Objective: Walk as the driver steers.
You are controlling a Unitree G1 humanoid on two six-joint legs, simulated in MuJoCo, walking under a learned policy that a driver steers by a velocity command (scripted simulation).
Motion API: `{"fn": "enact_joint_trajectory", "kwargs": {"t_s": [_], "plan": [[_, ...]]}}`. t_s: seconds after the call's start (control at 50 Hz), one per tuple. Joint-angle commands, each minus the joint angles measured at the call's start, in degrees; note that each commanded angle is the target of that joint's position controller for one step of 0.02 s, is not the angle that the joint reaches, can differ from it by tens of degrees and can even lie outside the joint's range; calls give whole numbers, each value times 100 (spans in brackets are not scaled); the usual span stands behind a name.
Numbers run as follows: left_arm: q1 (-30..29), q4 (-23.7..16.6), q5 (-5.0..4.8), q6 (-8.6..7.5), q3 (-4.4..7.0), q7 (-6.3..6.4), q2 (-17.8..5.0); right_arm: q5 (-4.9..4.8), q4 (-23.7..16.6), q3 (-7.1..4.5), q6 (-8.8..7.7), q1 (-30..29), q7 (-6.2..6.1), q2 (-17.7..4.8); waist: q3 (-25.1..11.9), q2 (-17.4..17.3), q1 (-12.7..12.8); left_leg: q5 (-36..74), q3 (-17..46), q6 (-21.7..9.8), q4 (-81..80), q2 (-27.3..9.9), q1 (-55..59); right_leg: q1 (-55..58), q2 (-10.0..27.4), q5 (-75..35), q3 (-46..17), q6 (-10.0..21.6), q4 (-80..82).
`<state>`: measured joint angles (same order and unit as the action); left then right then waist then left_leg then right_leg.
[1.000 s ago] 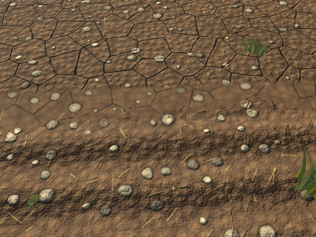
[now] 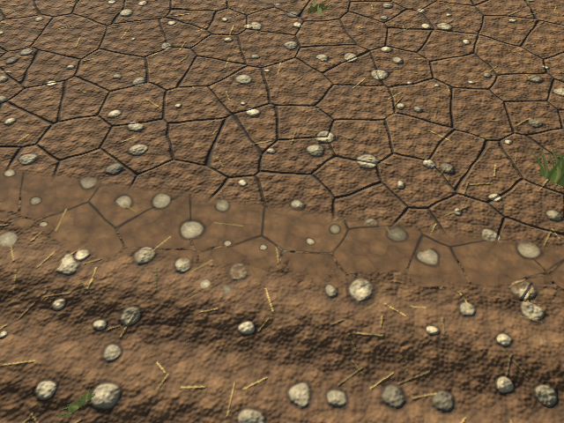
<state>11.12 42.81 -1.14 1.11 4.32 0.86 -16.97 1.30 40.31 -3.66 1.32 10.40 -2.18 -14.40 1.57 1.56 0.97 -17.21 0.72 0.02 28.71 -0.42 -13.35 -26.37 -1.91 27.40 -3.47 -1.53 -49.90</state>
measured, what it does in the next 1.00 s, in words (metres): steps on the spot: right foot, then left foot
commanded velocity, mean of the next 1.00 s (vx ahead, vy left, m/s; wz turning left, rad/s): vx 0.00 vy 0.00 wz -0.19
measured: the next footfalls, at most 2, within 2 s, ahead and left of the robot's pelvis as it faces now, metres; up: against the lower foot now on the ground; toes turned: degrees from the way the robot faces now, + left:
right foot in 0.22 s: +0.03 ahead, -0.14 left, +0.00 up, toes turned -10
left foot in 0.68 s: +0.09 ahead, +0.08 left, +0.00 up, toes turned -20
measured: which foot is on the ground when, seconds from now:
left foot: down 0.00-0.22, up 0.24-0.66, down 0.68-0.96, up 0.98-1.00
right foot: up 0.00-0.20, down 0.22-1.00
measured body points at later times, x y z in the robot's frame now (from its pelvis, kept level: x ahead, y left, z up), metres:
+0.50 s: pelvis -0.01 -0.05 +0.01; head +0.02 -0.09 +0.45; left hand +0.21 +0.18 -0.07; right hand +0.07 -0.37 -0.10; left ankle +0.04 +0.11 -0.67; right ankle -0.01 -0.13 -0.74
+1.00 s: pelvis +0.00 -0.03 -0.01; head +0.03 -0.03 +0.44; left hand +0.19 +0.22 -0.10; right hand +0.12 -0.33 -0.10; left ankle +0.04 +0.09 -0.73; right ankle -0.01 -0.13 -0.74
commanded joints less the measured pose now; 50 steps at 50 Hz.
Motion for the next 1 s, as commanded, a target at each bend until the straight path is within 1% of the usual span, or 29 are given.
{"fn": "enact_joint_trajectory", "kwargs": {"t_s": [0.02,0.1,0.16,0.2,0.22,0.24,0.26,0.28,0.3,0.32,0.34,0.38,0.46,0.52,0.58,0.62,0.66,0.68,0.7,0.72,0.74,0.76,0.8,0.88,0.92,0.94,0.96,0.98,1.0], "plan": [[-56,-428,-5,60,207,38,-518,-97,-417,-246,-188,-356,-67,-868,-281,-949,-14,3231,1156,-1246,-806,-1763,812,-1041,265,221,-111,-185,-1274],[-400,-728,-25,97,69,-108,-254,-127,-337,-324,-83,-300,-82,-1010,-444,-1201,-229,3155,378,-1092,-675,-1487,726,-310,332,-347,452,-247,-6],[-321,-877,-41,125,137,-235,-467,-209,-271,-387,-59,-173,-64,-1202,-564,-1281,-238,2922,337,-1038,-453,-1660,728,292,229,-652,719,-65,945],[129,-764,0,146,212,-240,-530,-310,-230,-368,-91,-215,-39,-1155,-603,-1087,12,2329,70,-710,88,-1519,356,1153,-15,-1576,908,206,2069],[332,-751,27,142,303,-172,-767,-246,-98,-322,-128,137,5,-964,-684,-462,22,1496,-340,-297,867,-1228,-214,1937,140,-2625,417,422,2528],[494,-904,77,119,479,-58,-1590,84,-349,-166,-152,112,44,-523,-789,1510,-108,-1448,-866,377,2859,-451,-1963,3007,1824,-5115,-1930,1203,2622],[662,-991,264,-8,397,-139,-1523,12,-556,-188,-186,-482,4,-689,-1160,1368,321,-2493,99,459,3951,65,-2483,2666,2544,-5434,-2926,2326,2863],[515,-994,292,-124,342,-176,-1359,-126,-565,-251,-167,-645,-19,-911,-962,757,318,-2167,364,407,4388,-60,-2603,2499,2285,-4811,-2531,2267,2961],[246,-976,202,-180,302,-143,-1191,-150,-511,-274,-144,-628,-48,-956,-735,529,157,-1647,412,339,4313,-164,-2646,2317,1930,-4223,-2076,1921,2938],[-3,-1001,97,-163,257,-93,-1044,-108,-409,-297,-119,-554,-98,-963,-640,292,49,-1218,448,336,4085,-242,-2630,2180,1665,-3736,-1821,1631,2941],[-200,-1037,36,-128,215,-50,-971,-82,-393,-324,-96,-480,-123,-1009,-582,372,-65,-905,455,359,3896,-248,-2427,1926,1488,-3609,-1645,1502,2983],[-244,-1087,76,-79,185,14,-928,-99,-335,-306,-105,-312,-83,-885,-696,496,-153,-496,377,415,3784,-77,-2115,1755,1287,-3546,-1510,1471,3042],[-179,-1102,80,-40,182,101,-903,-122,-301,-224,-124,-374,-52,-705,-764,508,-65,-217,386,519,2672,-22,-1980,1900,1212,-2950,-1553,1463,3044],[-206,-1096,125,-7,167,97,-892,-133,-306,-185,-135,-450,-5,-671,-682,635,29,-219,341,521,2047,-57,-1524,1588,1173,-2345,-1635,1476,3068],[-222,-1065,158,23,132,27,-874,-160,-331,-180,-170,-457,48,-715,-554,685,109,-406,263,446,1556,-45,-1103,1349,1184,-2122,-1819,1523,3025],[-319,-1020,185,20,12,-3,-615,-166,-276,-140,-206,-307,102,-643,-618,630,56,-309,228,372,993,-137,-670,1343,1199,-2195,-1778,1464,2908],[-341,-882,183,-15,-135,-36,-299,-119,-154,-52,-259,-57,189,-415,-614,477,-172,802,109,235,-452,-106,291,1080,978,-2041,-1471,1161,2772],[-52,-760,242,-74,-155,-55,-247,-39,-185,-50,-272,-93,201,-552,-621,282,-69,1416,381,126,-589,-281,661,948,779,-1766,-1299,872,2677],[187,-728,356,-136,-134,-63,-315,-4,-321,-109,-272,-172,177,-970,-601,-336,194,2483,997,-122,-505,-829,740,813,378,-1162,-908,578,2244],[366,-739,360,-176,-115,-67,-276,-26,-270,-125,-268,-451,183,-1076,-546,-1055,527,1845,1174,-497,-471,-919,108,1155,57,-1004,-417,327,2350],[-16,-738,350,-174,-57,-22,-547,-84,-384,-130,-270,-547,206,-952,-352,-1009,230,1061,1279,-580,-667,-796,-311,1376,24,-1158,-278,186,2179],[-258,-792,295,-153,-3,16,-617,-87,-363,-113,-282,-484,208,-913,-296,-1011,136,797,1346,-534,-737,-767,-450,1448,18,-1264,-199,190,2050],[-299,-862,266,-78,23,80,-539,-140,-410,-142,-312,-427,194,-1051,-208,-1096,96,943,1533,-528,-695,-752,-498,1385,26,-1423,-111,250,1916],[-176,-898,213,-109,80,70,-355,-202,-578,-189,-213,-262,100,-1079,-374,-878,9,1258,1799,-638,-349,-677,-418,1302,32,-1496,79,297,1787],[-94,-902,197,-122,140,46,-370,-225,-717,-207,-146,-302,78,-1058,-421,-580,-9,1174,1715,-563,-48,-469,-619,1421,168,-1599,4,394,1937],[-56,-907,195,-121,179,38,-432,-238,-788,-205,-121,-321,77,-1015,-423,-290,-27,1029,1527,-449,223,-280,-811,1520,348,-1653,-174,507,2140],[25,-904,201,-114,217,36,-520,-248,-843,-192,-101,-318,82,-943,-431,97,-34,764,1210,-277,655,-32,-1104,1690,677,-1777,-519,719,2422],[136,-895,216,-111,258,38,-663,-241,-885,-176,-80,-275,100,-871,-431,581,-32,346,819,-86,1249,232,-1477,1904,1307,-2161,-1174,1112,2771],[60,-928,224,-131,264,61,-732,-216,-896,-190,-61,-196,128,-853,-479,1068,-66,-968,409,59,2101,308,-1757,1993,2078,-2896,-1806,1620,2980]]}}
Keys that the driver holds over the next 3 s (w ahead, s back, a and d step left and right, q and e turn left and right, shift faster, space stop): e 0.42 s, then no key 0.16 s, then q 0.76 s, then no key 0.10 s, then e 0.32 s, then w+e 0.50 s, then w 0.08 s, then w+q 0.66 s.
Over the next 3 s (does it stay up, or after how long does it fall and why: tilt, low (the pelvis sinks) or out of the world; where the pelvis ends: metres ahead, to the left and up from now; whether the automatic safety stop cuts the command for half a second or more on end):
stays up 0.53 -0.15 -0.02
